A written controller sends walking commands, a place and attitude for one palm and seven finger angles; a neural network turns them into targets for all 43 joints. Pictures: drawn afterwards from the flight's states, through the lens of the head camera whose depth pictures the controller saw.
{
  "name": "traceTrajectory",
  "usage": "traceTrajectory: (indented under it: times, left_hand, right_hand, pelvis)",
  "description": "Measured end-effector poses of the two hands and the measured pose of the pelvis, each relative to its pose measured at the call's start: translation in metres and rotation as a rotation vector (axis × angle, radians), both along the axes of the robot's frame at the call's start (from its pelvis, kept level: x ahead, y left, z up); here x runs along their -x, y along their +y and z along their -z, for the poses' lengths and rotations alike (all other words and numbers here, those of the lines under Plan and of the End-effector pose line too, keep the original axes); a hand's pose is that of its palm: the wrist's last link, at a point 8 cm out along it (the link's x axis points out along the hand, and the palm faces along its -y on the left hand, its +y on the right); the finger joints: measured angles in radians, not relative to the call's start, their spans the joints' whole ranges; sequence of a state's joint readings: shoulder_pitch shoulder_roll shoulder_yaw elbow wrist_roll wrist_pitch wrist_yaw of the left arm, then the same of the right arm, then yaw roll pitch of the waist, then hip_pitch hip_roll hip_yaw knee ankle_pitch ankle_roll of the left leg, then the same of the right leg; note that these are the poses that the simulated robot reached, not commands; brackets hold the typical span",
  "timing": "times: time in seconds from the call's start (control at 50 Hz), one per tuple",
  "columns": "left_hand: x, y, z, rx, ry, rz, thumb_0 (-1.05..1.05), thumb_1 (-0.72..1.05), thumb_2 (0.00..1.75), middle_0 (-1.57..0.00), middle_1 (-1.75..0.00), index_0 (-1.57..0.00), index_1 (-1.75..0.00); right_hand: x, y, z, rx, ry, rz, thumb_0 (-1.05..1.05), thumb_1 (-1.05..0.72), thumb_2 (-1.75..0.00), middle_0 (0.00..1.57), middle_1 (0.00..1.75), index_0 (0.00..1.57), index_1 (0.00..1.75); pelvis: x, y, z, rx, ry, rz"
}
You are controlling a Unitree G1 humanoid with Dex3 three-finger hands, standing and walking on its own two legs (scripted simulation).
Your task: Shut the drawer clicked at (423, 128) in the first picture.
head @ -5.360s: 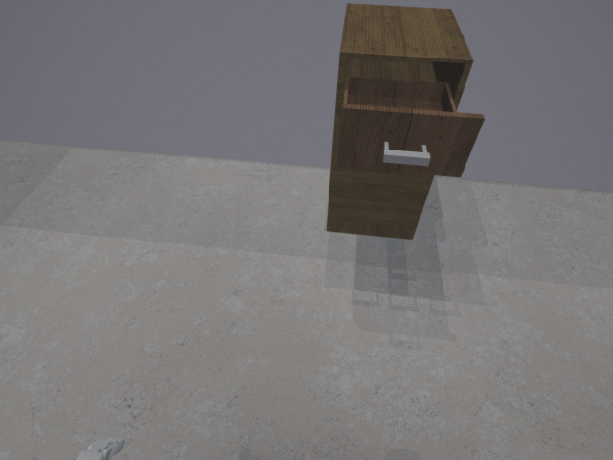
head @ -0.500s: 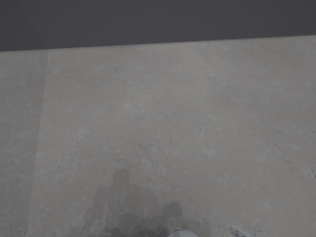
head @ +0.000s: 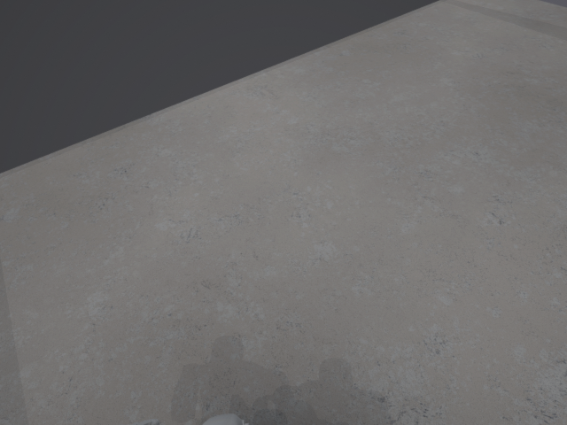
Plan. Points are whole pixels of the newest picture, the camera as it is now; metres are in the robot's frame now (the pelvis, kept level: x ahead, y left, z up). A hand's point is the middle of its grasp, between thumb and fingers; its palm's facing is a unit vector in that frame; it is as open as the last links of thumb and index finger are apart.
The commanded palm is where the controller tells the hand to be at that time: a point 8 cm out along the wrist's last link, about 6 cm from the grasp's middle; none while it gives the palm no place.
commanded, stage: walk to a spot facing it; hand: left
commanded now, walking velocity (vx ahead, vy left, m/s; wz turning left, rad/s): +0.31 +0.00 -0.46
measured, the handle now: out of the picture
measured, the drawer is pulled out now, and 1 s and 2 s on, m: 0.30 0.30 0.30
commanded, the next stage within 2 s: turn to face it in 0.30 s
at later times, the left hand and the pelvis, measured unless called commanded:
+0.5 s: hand out of the picture +0.12 +0.23 -0.19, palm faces -0.09 -0.98 -0.16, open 7.4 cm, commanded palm none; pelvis +0.15 +0.05 -0.01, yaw -12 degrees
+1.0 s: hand (188, 309) +0.34 +0.21 -0.14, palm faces +0.03 -0.98 -0.20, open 7.4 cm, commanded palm none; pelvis +0.19 +0.04 +0.01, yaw +3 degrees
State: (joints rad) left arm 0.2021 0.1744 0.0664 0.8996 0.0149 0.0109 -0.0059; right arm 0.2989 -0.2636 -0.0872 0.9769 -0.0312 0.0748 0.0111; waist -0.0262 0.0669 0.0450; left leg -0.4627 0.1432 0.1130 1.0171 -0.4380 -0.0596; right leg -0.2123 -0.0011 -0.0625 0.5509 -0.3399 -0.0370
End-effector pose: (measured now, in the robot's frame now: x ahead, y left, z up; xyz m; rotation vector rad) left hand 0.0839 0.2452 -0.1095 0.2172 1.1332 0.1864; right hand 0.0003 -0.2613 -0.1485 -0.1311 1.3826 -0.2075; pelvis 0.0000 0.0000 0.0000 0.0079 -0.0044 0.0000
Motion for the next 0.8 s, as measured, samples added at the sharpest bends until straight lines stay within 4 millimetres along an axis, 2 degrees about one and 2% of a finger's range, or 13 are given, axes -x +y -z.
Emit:
traceTrajectory:
  times: [0.1, 0.24, 0.38, 0.42, 0.46, 0.52, 0.58, 0.68, 0.74, 0.8]
  left_hand:
    - [0.001, -0.016, -0.004, 0.017, 0.044, 0.031, 0.01, 0.9, 0.9, -0.2, -0.29, -0.2, -0.3]
    - [0.01, -0.019, 0.01, 0.062, 0.156, 0.023, 0.01, 0.9, 0.9, -0.2, -0.29, -0.2, -0.3]
    - [0.008, 0.001, 0.032, 0.098, 0.308, -0.011, 0.01, 0.9, 0.9, -0.2, -0.29, -0.2, -0.3]
    - [-0.001, 0.013, 0.044, 0.108, 0.35, -0.007, 0.01, 0.9, 0.9, -0.2, -0.29, -0.2, -0.3]
    - [-0.018, 0.024, 0.053, 0.11, 0.381, 0.012, 0.01, 0.9, 0.9, -0.2, -0.29, -0.2, -0.3]
    - [-0.058, 0.038, 0.054, 0.095, 0.362, 0.063, 0.01, 0.91, 0.9, -0.2, -0.29, -0.2, -0.3]
    - [-0.108, 0.044, 0.047, 0.093, 0.277, 0.087, 0.01, 0.91, 0.9, -0.2, -0.29, -0.2, -0.3]
    - [-0.182, 0.043, 0.033, 0.098, 0.105, 0.09, 0.01, 0.91, 0.9, -0.2, -0.29, -0.2, -0.3]
    - [-0.213, 0.04, 0.026, 0.101, 0.031, 0.085, 0.01, 0.91, 0.9, -0.2, -0.29, -0.2, -0.3]
    - [-0.234, 0.035, 0.02, 0.101, -0.014, 0.083, 0.0, 0.91, 0.9, -0.2, -0.29, -0.2, -0.3]
  right_hand:
    - [-0.029, -0.009, -0.015, 0.002, -0.093, 0.027, 0.01, -0.91, -0.9, 0.2, 0.3, 0.2, 0.3]
    - [-0.094, -0.003, -0.026, 0.02, -0.186, 0.02, 0.01, -0.91, -0.9, 0.2, 0.3, 0.2, 0.3]
    - [-0.188, 0.029, -0.032, 0.04, -0.274, -0.023, 0.01, -0.91, -0.9, 0.2, 0.3, 0.2, 0.3]
    - [-0.214, 0.041, -0.03, 0.06, -0.322, -0.027, 0.01, -0.91, -0.9, 0.2, 0.3, 0.2, 0.3]
    - [-0.229, 0.052, -0.031, 0.075, -0.355, -0.018, 0.0, -0.91, -0.9, 0.2, 0.3, 0.2, 0.3]
    - [-0.227, 0.068, -0.036, 0.075, -0.335, 0.022, 0.0, -0.91, -0.9, 0.2, 0.3, 0.2, 0.3]
    - [-0.21, 0.084, -0.036, 0.06, -0.254, 0.059, 0.0, -0.91, -0.9, 0.2, 0.3, 0.2, 0.3]
    - [-0.18, 0.085, -0.035, 0.07, -0.11, 0.092, -0.02, -0.95, -0.9, 0.2, 0.3, 0.2, 0.3]
    - [-0.164, 0.087, -0.033, 0.057, -0.034, 0.094, -0.01, -0.94, -0.9, 0.2, 0.3, 0.2, 0.3]
    - [-0.154, 0.088, -0.031, 0.041, 0.013, 0.1, -0.01, -0.93, -0.9, 0.2, 0.3, 0.2, 0.3]
  pelvis:
    - [-0.017, -0.008, -0.011, -0.016, -0.003, 0.049]
    - [-0.053, -0.003, -0.011, 0.007, 0.001, 0.092]
    - [-0.108, 0.023, 0.0, 0.03, 0.007, 0.136]
    - [-0.127, 0.033, 0.009, 0.036, 0.004, 0.16]
    - [-0.139, 0.041, 0.014, 0.032, -0.009, 0.185]
    - [-0.155, 0.049, 0.008, 0.031, -0.023, 0.203]
    - [-0.168, 0.056, -0.002, 0.034, -0.021, 0.181]
    - [-0.182, 0.064, -0.009, 0.04, -0.003, 0.128]
    - [-0.187, 0.065, -0.01, 0.037, 0.004, 0.096]
    - [-0.191, 0.062, -0.009, 0.035, 0.011, 0.064]
